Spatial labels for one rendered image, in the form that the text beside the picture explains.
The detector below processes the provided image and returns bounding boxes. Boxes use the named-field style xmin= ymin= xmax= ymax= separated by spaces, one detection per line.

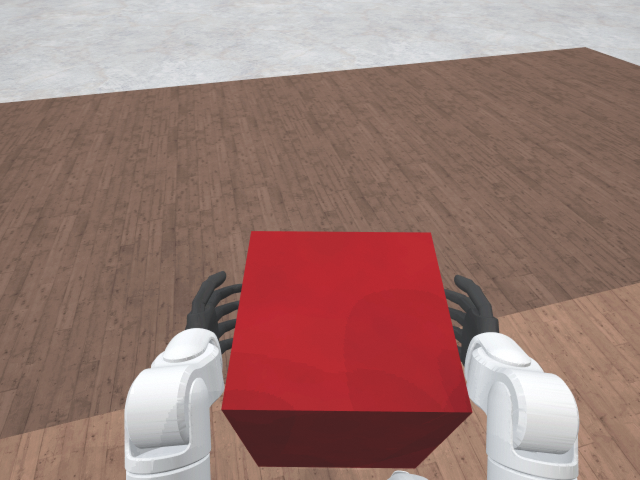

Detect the robot right hand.
xmin=444 ymin=275 xmax=499 ymax=367

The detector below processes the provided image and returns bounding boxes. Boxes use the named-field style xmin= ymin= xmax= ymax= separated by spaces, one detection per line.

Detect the robot left hand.
xmin=185 ymin=271 xmax=242 ymax=354

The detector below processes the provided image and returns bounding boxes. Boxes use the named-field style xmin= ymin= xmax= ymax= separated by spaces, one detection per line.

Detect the carton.
xmin=221 ymin=231 xmax=472 ymax=468

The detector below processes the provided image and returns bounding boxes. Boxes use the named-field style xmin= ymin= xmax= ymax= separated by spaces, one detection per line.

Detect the left robot forearm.
xmin=125 ymin=328 xmax=225 ymax=480

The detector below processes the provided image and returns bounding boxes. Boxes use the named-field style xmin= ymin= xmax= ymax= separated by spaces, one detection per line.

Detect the right robot forearm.
xmin=464 ymin=332 xmax=579 ymax=480

